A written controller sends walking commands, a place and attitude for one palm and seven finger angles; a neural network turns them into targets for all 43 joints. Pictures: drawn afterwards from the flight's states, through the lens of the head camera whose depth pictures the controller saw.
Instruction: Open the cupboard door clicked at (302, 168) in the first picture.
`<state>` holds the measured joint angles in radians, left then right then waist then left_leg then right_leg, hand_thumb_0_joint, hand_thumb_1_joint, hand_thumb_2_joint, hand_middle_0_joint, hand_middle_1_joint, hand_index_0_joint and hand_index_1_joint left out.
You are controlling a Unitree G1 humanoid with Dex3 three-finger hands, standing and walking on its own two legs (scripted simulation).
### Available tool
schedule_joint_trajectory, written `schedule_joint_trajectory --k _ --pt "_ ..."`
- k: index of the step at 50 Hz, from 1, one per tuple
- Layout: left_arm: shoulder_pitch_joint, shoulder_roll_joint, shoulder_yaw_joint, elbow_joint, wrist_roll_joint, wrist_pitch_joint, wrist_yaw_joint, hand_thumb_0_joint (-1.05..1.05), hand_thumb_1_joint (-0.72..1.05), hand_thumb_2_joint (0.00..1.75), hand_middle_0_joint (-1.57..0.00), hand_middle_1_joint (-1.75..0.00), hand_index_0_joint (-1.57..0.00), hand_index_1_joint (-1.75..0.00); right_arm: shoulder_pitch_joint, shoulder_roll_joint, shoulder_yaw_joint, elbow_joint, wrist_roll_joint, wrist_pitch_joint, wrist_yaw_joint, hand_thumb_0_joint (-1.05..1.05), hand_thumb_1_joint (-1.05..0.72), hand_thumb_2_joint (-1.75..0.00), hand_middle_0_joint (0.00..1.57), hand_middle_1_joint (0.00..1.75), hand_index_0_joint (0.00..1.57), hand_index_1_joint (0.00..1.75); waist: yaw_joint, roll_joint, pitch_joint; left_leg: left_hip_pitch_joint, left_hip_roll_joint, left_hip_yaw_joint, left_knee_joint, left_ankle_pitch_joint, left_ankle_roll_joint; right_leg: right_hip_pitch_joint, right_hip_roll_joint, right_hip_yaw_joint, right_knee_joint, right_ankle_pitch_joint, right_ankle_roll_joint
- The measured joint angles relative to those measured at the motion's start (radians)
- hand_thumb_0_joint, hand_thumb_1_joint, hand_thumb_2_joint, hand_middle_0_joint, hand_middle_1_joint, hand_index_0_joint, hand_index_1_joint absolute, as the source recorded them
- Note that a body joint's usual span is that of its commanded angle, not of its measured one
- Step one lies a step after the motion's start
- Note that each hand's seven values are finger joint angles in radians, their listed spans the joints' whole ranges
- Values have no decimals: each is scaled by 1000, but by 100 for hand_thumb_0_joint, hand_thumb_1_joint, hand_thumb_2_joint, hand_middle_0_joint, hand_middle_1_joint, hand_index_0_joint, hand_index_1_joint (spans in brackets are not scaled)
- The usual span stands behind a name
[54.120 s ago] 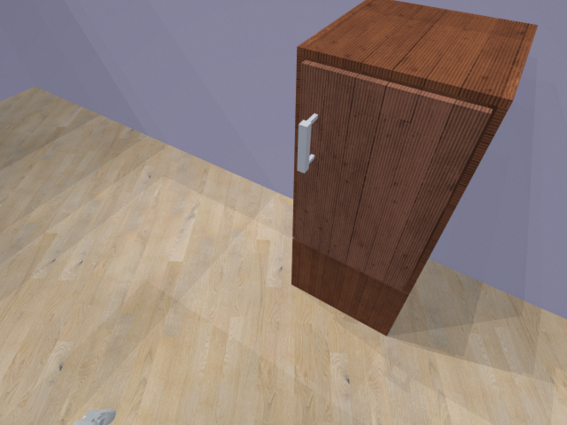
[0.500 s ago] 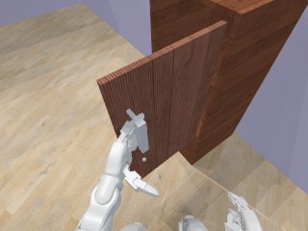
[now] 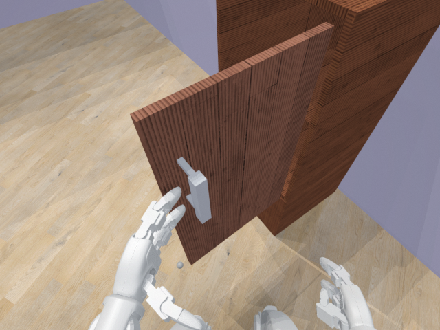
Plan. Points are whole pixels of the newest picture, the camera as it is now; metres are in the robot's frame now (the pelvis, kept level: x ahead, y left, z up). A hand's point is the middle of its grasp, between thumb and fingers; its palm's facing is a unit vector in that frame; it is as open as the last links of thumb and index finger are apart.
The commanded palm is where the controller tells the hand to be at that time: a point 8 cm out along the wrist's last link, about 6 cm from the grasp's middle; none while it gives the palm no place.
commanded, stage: slide the hand sideways off the handle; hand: left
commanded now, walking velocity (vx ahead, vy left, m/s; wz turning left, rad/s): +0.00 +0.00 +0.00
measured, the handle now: (194, 191) +0.34 +0.07 +0.08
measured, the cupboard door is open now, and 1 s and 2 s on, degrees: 92 92 92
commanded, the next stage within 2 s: draw the hand back to the body in 0.38 s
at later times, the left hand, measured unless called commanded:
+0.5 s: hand (146, 282) +0.19 +0.12 +0.06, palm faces -0.15 -0.99 -0.02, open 16.3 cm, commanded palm +0.17 +0.18 +0.07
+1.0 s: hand (92, 270) +0.19 +0.17 +0.13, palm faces -0.10 -0.99 -0.09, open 16.2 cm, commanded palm +0.16 +0.24 +0.15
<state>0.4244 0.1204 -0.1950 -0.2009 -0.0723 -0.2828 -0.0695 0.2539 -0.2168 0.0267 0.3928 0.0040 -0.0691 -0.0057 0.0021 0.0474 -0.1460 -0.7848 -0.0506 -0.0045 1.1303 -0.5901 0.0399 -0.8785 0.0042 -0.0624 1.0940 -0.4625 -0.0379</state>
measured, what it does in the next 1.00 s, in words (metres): stands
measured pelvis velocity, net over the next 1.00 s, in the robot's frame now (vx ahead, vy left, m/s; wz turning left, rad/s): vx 0.01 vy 0.01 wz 0.00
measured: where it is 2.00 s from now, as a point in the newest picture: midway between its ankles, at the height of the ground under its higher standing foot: outside the picture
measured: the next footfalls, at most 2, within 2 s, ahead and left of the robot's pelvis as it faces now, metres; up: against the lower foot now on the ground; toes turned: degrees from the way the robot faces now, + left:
none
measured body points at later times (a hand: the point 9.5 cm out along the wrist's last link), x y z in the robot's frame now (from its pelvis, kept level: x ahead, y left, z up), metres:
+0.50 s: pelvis -0.01 -0.01 -0.01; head +0.04 -0.02 +0.44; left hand +0.19 +0.17 +0.07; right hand +0.18 -0.24 -0.07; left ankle -0.02 +0.09 -0.66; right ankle +0.04 -0.10 -0.66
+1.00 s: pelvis +0.01 +0.01 +0.03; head +0.02 +0.00 +0.48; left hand +0.19 +0.23 +0.14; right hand +0.19 -0.22 -0.03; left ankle -0.02 +0.09 -0.66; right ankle +0.04 -0.10 -0.66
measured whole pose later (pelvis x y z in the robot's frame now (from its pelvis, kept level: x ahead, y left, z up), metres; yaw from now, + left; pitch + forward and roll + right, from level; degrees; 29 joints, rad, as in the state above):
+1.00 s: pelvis +0.01 +0.01 +0.03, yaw +0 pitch +8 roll -2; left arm 0.57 0.28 0.13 -0.35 -0.29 -0.15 -0.27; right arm 0.29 -0.24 0.04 0.43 0.05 -0.13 -0.07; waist 0.01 0.07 -0.15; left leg -0.59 -0.03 -0.03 1.00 -0.55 0.04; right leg -0.66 0.03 -0.08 0.92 -0.40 -0.03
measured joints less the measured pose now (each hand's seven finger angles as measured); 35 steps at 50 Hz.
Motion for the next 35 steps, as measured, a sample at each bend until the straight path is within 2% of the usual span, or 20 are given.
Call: schedule_joint_trajectory --k 13,20,26,35 --pt "67 62 133 -29 -88 -11 -99 -1 -50 30 -15 -30 -15 -30 9 -17 -8 8 13 -20 -26 2 -90 -90 20 30 20 30 -4 -3 -12 -26 16 -16 36 -15 -16 -21 14 -18 24 -10 -16" --pt "102 83 177 -34 -127 -13 -144 -1 -50 30 -15 -30 -15 -30 14 -23 -16 8 20 -25 -37 2 -90 -90 20 30 20 30 -9 0 -15 -27 21 -19 41 -15 -18 -20 18 -22 22 -6 -17" --pt "97 85 183 -33 -141 -23 -157 -1 -50 30 -15 -30 -15 -30 12 -26 -16 11 21 -38 -42 2 -90 -90 20 30 20 30 -8 2 -15 -39 20 -20 55 -16 -14 -27 18 -24 28 -3 -14" --pt "111 116 210 -113 -146 46 -140 -1 -50 30 -15 -30 -15 -30 27 -11 3 5 36 -24 -51 2 -90 -90 20 30 20 30 -7 15 -7 40 20 -17 -7 5 -6 55 19 -17 -37 20 -4"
